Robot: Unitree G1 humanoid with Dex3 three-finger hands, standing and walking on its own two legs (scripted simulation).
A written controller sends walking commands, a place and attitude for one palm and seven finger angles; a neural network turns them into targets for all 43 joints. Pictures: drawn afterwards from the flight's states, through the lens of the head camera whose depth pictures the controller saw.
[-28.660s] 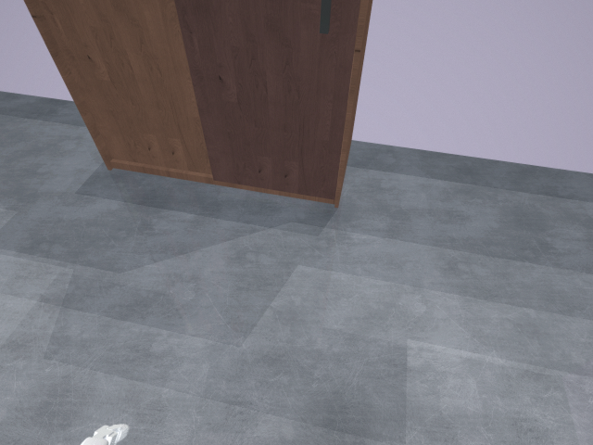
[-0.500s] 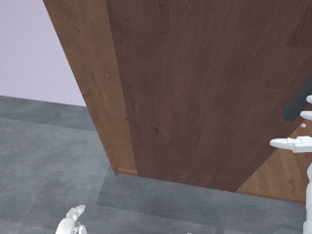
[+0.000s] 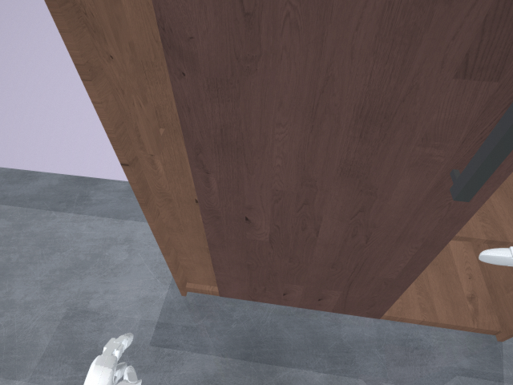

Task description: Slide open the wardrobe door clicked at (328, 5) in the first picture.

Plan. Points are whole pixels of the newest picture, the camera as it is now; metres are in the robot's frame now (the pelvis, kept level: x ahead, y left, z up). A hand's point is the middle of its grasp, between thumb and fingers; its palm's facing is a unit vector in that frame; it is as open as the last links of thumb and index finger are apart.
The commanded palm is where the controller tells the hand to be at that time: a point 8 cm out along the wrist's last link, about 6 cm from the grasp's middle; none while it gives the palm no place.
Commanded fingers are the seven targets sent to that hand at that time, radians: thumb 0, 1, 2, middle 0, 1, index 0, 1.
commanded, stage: slip the hand off the handle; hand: right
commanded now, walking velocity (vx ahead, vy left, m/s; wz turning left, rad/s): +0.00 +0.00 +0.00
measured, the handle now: (511, 111) +0.45 -0.34 +0.22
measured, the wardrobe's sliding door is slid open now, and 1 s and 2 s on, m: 0.44 0.44 0.44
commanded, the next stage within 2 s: draw the hand back to the body in 0.94 s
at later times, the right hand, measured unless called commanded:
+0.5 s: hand out of the picture +0.29 -0.38 +0.12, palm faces +0.51 +0.82 -0.27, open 14.6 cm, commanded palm +0.22 -0.41 +0.14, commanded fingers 0.00 0.55 -0.20 0.25 1.15 0.25 1.15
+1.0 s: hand out of the picture +0.20 -0.38 +0.12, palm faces +0.54 +0.80 -0.28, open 14.7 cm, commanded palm +0.15 -0.40 +0.14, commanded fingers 0.00 0.55 -0.20 0.25 1.15 0.25 1.15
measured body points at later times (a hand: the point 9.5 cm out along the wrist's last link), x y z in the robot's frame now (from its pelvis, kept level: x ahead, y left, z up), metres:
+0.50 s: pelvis -0.02 -0.01 -0.01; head +0.01 -0.02 +0.44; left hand +0.10 +0.25 -0.10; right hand +0.26 -0.42 +0.14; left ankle -0.05 +0.11 -0.72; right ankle +0.07 -0.09 -0.72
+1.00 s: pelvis -0.02 -0.01 +0.00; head -0.02 -0.02 +0.45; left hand +0.19 +0.20 -0.07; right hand +0.16 -0.42 +0.14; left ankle -0.05 +0.11 -0.72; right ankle +0.07 -0.09 -0.72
